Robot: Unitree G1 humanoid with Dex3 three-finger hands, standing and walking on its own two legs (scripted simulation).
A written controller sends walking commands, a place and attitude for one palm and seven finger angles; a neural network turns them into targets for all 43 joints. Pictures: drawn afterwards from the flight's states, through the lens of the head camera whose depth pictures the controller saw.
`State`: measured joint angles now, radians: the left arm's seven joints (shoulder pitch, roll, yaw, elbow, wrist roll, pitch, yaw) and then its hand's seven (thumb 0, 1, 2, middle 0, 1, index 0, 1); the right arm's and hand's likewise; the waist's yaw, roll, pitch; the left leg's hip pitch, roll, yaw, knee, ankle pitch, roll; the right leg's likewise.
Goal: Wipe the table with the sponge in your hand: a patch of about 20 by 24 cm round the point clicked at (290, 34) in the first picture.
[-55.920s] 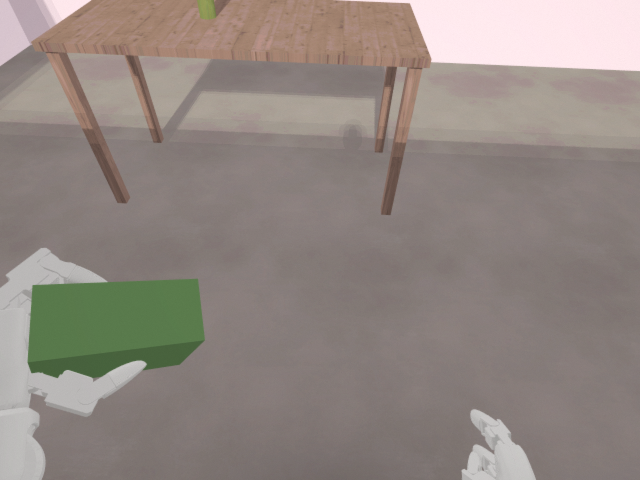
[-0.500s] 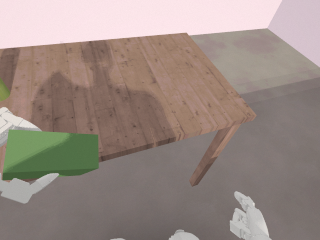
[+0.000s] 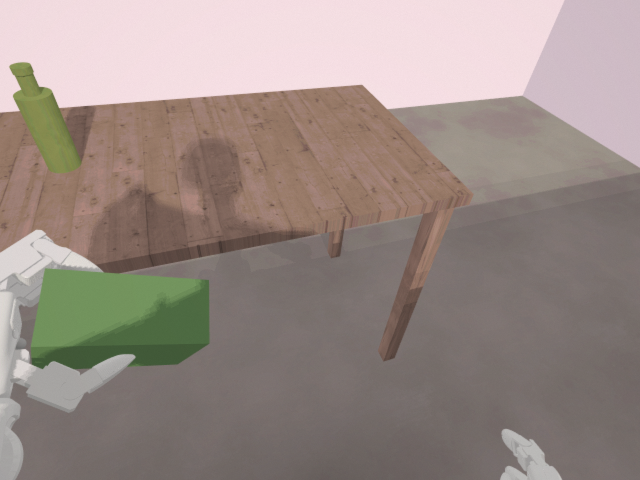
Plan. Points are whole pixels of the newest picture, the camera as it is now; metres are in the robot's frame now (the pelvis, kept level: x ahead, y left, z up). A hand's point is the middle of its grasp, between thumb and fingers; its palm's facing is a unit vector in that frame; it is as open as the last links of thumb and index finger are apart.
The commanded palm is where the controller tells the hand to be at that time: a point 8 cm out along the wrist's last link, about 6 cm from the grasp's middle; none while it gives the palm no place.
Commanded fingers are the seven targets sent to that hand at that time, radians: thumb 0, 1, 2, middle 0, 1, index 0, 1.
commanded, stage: stop stepping back and stand still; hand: left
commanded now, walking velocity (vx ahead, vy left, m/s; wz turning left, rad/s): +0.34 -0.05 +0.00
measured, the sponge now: (148, 324) +0.24 +0.18 +0.15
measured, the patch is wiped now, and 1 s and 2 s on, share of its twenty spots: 1.00 1.00 1.00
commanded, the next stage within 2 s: stand and wait in 0.96 s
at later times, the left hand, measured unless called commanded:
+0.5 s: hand out of the picture +0.09 +0.21 +0.19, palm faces +0.33 -0.87 -0.37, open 10.1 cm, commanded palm +0.05 +0.25 +0.21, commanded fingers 0.00 0.10 1.30 -1.20 -1.60 -1.20 -1.60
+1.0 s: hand out of the picture +0.06 +0.19 +0.20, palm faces +0.35 -0.87 -0.36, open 10.1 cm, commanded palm +0.01 +0.23 +0.21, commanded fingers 0.00 0.10 1.30 -1.20 -1.60 -1.20 -1.60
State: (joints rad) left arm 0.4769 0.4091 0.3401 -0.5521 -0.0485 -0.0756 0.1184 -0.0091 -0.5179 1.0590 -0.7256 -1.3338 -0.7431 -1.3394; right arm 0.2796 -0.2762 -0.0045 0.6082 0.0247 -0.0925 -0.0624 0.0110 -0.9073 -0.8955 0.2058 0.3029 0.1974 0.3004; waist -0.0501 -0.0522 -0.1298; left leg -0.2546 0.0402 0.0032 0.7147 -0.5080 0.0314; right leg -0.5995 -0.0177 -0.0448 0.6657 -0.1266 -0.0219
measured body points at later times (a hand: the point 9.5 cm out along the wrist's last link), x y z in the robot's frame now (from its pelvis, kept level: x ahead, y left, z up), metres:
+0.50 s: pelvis -0.13 -0.02 +0.01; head -0.17 +0.00 +0.46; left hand +0.06 +0.26 +0.21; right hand +0.02 -0.26 -0.06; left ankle -0.09 +0.08 -0.71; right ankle -0.05 -0.12 -0.66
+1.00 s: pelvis -0.17 -0.04 +0.01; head -0.19 -0.03 +0.46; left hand +0.04 +0.23 +0.22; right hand -0.03 -0.30 -0.05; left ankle -0.13 +0.09 -0.71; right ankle -0.14 -0.16 -0.68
